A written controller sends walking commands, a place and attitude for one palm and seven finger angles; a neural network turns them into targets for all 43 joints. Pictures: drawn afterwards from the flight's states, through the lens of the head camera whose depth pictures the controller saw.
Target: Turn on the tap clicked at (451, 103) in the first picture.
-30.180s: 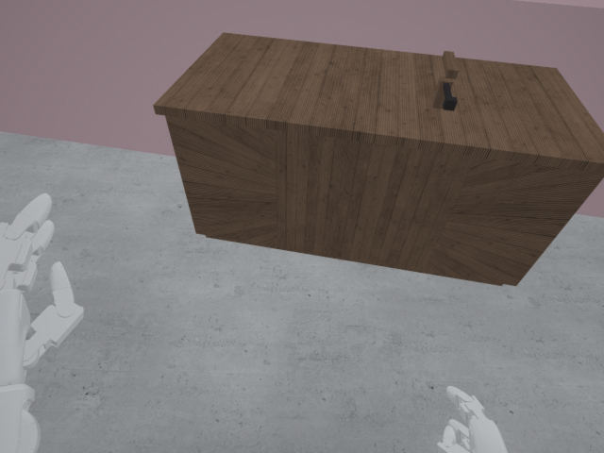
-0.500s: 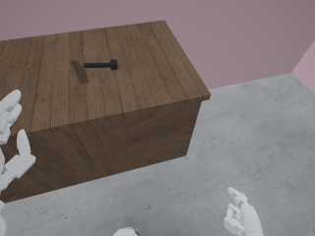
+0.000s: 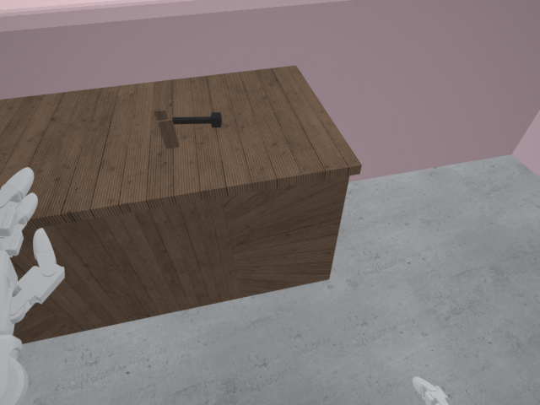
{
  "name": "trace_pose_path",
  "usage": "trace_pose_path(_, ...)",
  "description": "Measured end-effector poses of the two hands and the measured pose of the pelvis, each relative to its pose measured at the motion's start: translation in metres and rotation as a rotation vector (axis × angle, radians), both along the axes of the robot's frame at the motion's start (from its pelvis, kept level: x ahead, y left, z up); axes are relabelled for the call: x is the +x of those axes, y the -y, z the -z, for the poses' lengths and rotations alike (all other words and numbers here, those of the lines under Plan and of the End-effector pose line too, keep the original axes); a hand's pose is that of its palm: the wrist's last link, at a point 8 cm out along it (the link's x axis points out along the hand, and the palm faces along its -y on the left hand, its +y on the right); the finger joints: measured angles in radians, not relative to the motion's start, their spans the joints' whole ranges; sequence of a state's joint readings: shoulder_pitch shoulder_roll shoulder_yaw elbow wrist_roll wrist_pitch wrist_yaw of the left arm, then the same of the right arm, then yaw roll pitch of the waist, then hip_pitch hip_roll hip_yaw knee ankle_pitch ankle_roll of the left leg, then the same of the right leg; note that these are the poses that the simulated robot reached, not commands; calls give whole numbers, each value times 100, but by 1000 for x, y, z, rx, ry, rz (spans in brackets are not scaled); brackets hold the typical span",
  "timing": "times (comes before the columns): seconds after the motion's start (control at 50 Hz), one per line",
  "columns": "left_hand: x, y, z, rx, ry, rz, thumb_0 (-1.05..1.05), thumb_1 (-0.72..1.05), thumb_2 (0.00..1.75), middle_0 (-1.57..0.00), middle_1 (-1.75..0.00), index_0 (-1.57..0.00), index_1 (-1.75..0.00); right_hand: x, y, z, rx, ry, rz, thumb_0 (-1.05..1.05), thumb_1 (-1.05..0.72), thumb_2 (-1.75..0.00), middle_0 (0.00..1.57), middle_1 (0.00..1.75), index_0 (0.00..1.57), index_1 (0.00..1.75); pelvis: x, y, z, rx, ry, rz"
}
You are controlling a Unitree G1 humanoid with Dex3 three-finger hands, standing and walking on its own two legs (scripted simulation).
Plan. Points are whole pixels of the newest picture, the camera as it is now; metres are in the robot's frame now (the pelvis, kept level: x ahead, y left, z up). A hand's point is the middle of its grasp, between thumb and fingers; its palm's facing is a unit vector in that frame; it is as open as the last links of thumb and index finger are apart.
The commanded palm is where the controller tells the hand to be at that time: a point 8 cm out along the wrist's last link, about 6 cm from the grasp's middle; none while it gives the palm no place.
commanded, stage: stop stepping back and stand still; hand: left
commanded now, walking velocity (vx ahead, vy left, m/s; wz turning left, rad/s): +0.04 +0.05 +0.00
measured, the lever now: (216, 120) +0.78 +0.18 +0.02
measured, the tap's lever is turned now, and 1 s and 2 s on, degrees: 77 77 77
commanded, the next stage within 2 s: stand and check the lever's angle in 0.98 s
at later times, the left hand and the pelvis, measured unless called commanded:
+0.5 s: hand (77, 286) +0.20 +0.22 +0.17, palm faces +0.38 -0.86 -0.34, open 7.4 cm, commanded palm +0.15 +0.27 +0.20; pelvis -0.01 -0.01 +0.02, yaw +0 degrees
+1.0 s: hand (61, 261) +0.23 +0.24 +0.18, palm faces +0.39 -0.85 -0.35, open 7.4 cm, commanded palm +0.18 +0.28 +0.20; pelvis +0.01 +0.00 +0.02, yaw -1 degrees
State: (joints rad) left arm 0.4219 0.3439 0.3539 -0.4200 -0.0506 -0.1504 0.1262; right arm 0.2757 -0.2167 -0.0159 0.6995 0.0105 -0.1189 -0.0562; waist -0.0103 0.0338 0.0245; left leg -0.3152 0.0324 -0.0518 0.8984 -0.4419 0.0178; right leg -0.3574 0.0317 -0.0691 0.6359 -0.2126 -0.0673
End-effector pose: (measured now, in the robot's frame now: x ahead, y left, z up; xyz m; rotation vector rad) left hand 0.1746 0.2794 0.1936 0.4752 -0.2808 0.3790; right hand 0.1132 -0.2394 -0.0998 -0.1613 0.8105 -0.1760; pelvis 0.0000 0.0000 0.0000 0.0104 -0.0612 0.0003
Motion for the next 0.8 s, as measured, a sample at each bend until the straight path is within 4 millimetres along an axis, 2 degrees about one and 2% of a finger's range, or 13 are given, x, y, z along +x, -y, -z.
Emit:
trace_pose_path(0.06,-7,9,6,-54,-27,21,2,89,90,-21,-30,-21,-30,1,-6,-5,11,-18,-20,1,-90,-89,20,30,20,30,-6,1,-6,12,1,5)
trace_pose_path(0.14,-14,14,0,-48,-12,61,2,89,89,-22,-30,-21,-30,7,-11,-24,-14,37,-33,1,-90,-89,21,30,20,30,-9,1,-11,15,-12,10)
trace_pose_path(0.22,-14,8,-11,6,27,53,2,88,89,-22,-30,-22,-30,15,-13,-34,-18,107,-33,1,-90,-89,21,30,20,30,-15,1,-10,6,-3,14)
trace_pose_path(0.28,-11,1,-13,13,11,0,2,89,89,-22,-30,-22,-30,20,-13,-37,17,128,-39,1,-90,-89,20,30,20,30,-12,6,-14,9,-9,2)
trace_pose_path(0.38,-12,9,3,-27,-44,-29,2,89,90,-21,-30,-21,-30,29,-6,-29,25,109,-80,1,-90,-89,21,30,20,30,-10,15,-11,-13,-14,-2)
trace_pose_path(0.48,-13,23,8,-83,-62,18,2,89,90,-21,-30,-21,-30,32,7,-36,-28,73,-74,1,-90,-89,21,30,20,30,-6,15,-16,-27,-21,-3)
trace_pose_path(0.64,-3,6,-6,-35,-32,-5,2,89,89,-22,-30,-22,-30,45,11,-51,-63,106,-41,1,-90,-89,20,30,20,30,2,10,-22,-17,-21,8)
trace_pose_path(0.8,9,8,-1,-74,-43,21,2,89,90,-21,-30,-21,-30,57,-2,-56,-43,137,-46,1,-90,-89,20,30,20,30,9,4,-24,-17,-25,16)
